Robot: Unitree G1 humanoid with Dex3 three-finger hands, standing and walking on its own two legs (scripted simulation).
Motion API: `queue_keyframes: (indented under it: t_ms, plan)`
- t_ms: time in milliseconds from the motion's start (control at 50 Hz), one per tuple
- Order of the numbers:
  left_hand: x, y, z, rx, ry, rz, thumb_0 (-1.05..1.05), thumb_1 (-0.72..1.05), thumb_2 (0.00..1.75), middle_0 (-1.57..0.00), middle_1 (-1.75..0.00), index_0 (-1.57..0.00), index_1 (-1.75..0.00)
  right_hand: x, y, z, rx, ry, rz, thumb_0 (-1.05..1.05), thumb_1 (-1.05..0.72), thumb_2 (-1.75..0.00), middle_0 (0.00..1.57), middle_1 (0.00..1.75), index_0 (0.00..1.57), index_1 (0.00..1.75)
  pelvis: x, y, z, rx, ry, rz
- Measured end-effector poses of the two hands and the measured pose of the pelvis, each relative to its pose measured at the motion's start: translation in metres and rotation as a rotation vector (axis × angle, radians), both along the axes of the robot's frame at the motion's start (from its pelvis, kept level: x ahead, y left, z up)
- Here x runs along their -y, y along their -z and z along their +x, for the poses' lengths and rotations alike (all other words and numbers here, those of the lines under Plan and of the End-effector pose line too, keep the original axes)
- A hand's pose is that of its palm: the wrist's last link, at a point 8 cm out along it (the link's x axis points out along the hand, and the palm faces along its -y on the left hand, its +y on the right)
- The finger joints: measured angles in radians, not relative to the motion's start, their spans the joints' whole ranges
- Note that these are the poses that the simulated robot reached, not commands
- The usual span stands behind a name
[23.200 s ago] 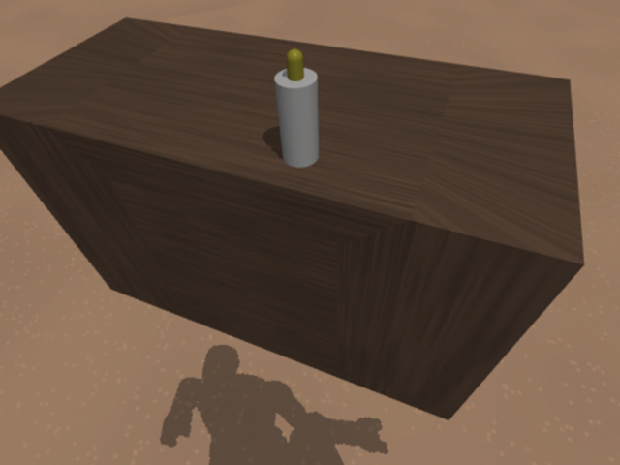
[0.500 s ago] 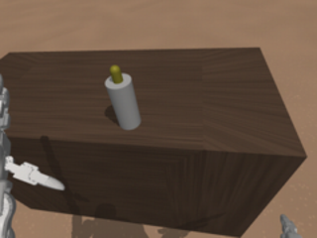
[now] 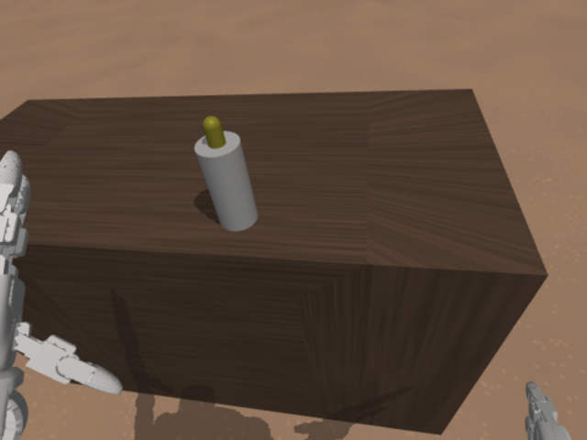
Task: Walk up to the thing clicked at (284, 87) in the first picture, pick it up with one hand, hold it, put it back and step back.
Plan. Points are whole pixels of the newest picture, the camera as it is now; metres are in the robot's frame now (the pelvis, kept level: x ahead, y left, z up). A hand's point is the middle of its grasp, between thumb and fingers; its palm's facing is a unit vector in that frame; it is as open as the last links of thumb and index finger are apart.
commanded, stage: home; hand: left
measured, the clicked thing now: (226, 173) +0.47 +0.19 +0.13
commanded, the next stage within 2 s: none
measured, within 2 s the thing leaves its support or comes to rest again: neither
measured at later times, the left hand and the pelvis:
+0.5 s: hand (161, 375) +0.19 +0.23 +0.02, palm faces +0.18 -0.94 -0.29, open 17.6 cm; pelvis +0.02 +0.02 +0.00, yaw -1 degrees
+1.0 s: hand (216, 387) +0.22 +0.19 -0.09, palm faces +0.07 -0.97 -0.23, open 17.6 cm; pelvis +0.03 +0.02 +0.00, yaw -2 degrees
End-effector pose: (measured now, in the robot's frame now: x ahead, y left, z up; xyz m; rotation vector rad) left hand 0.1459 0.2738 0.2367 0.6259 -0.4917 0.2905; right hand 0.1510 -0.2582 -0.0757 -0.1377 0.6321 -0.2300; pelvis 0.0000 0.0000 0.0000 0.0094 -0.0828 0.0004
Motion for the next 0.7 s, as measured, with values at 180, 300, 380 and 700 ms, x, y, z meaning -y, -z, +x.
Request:
queue_keyframes:
  t_ms: [180,300,380,700]
  plan:
    - [-0.018,0.038,0.013,-0.096,-0.034,-0.127,-0.01,-0.56,0.06,-0.07,-0.06,-0.06,-0.06,-0.011,-0.008,0.001,0.009,-0.021,-0.001,-0.01,0.32,-0.22,0.1,0.12,0.1,0.12,-0.007,-0.003,0.003,-0.005,0.013,0.001]
    - [-0.009,0.098,0.018,-0.289,-0.015,-0.28,-0.01,-0.55,0.07,-0.06,-0.06,-0.06,-0.06,-0.045,-0.002,0.013,-0.022,-0.084,0.046,-0.01,-0.02,-0.44,0.13,0.17,0.13,0.17,-0.011,-0.003,0.007,-0.017,0.016,-0.002]
    - [-0.003,0.138,0.016,-0.456,-0.025,-0.353,-0.01,-0.55,0.06,-0.06,-0.06,-0.06,-0.06,-0.056,0.003,0.019,-0.047,-0.089,0.058,0.0,-0.25,-0.55,0.15,0.2,0.15,0.2,-0.015,-0.003,0.012,-0.025,0.013,-0.006]
    - [0.027,0.278,0.024,-0.981,-0.073,-0.559,-0.01,-0.59,0.03,-0.05,-0.05,-0.05,-0.05,-0.05,0.004,0.027,-0.12,-0.088,-0.013,0.01,-0.83,-0.86,0.2,0.29,0.2,0.29,-0.019,-0.003,0.024,-0.065,0.018,-0.009]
